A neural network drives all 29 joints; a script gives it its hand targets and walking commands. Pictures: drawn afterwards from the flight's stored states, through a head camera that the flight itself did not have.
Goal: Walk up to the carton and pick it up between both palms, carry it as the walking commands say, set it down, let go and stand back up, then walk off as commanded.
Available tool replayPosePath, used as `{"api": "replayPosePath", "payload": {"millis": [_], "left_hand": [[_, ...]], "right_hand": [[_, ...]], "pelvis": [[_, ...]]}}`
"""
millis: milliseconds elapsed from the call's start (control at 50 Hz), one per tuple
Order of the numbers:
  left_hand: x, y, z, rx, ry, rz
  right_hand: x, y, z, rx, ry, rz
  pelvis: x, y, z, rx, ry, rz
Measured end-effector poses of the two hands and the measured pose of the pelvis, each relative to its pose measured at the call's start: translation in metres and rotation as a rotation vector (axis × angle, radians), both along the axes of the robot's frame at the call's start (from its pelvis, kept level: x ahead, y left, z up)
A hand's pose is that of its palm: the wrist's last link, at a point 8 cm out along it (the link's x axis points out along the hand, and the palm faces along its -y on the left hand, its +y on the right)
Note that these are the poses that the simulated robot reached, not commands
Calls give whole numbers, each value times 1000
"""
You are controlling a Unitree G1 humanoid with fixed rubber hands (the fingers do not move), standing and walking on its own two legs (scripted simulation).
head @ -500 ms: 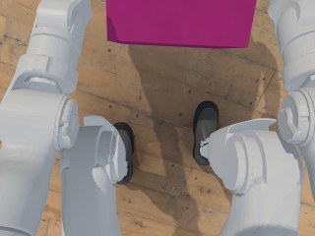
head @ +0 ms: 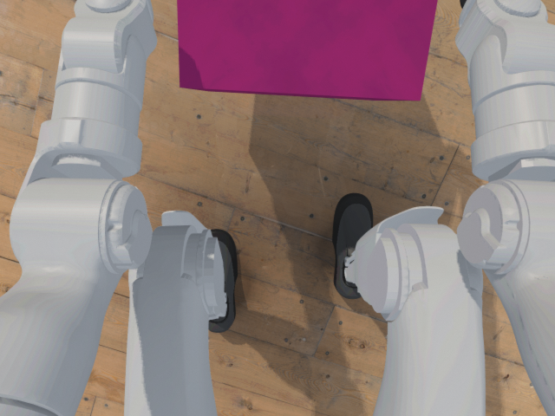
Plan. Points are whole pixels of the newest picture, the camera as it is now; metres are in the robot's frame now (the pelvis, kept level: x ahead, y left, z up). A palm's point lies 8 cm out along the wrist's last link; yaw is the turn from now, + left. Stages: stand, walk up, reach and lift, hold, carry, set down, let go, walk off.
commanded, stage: reach and lift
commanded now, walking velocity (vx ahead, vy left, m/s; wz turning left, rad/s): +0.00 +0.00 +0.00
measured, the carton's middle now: (301, 10) +0.56 -0.04 -0.22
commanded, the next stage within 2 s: none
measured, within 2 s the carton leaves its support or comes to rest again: neither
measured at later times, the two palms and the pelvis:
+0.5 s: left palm out of the picture +0.55 +0.13 -0.05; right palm out of the picture +0.53 -0.21 -0.05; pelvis +0.00 -0.01 +0.04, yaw +1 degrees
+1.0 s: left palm out of the picture +0.53 +0.14 +0.02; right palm out of the picture +0.51 -0.20 +0.02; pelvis +0.01 -0.01 +0.09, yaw +0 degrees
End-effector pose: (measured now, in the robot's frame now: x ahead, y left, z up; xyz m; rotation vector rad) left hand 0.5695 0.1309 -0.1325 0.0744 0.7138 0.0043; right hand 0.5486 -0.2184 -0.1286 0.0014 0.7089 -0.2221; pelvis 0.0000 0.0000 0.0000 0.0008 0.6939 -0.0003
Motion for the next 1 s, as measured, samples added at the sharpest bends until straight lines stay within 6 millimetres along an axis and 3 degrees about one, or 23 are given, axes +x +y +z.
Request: {"api": "replayPosePath", "payload": {"millis": [180,440,760,1000], "left_hand": [[0,0,22,-7,-22,26],[-18,-2,70,-7,-24,60],[-24,1,111,-10,-30,45],[-37,4,150,20,-31,108]], "right_hand": [[-2,3,24,-18,-22,-29],[-18,4,74,-18,-26,-30],[-30,8,105,-26,-19,-51],[-39,17,147,-40,-15,-63]], "pelvis": [[6,1,11,-2,50,6],[4,-5,39,11,125,4],[1,-8,66,12,155,0],[6,-8,93,9,171,-3]]}}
